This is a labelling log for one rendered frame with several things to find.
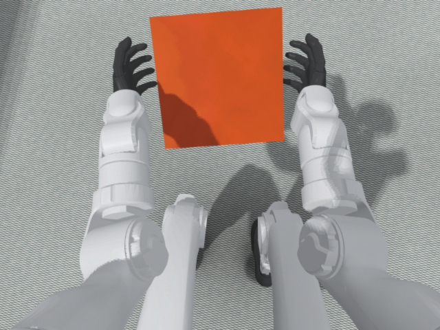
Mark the robot right hand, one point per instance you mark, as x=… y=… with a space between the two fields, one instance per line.
x=315 y=72

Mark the robot right forearm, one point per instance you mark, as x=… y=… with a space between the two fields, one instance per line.
x=325 y=157

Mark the robot left hand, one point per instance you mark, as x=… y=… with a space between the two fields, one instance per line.
x=123 y=77

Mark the carton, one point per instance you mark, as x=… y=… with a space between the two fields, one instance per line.
x=220 y=77

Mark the robot left shin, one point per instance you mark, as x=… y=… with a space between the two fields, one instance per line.
x=182 y=197

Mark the robot left upper arm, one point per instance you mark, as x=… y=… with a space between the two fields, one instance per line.
x=118 y=262

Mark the robot left thigh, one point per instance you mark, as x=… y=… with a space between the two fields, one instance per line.
x=169 y=301

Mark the robot right upper arm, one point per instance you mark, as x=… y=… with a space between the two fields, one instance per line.
x=348 y=256

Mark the robot left forearm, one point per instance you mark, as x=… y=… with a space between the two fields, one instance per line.
x=124 y=190

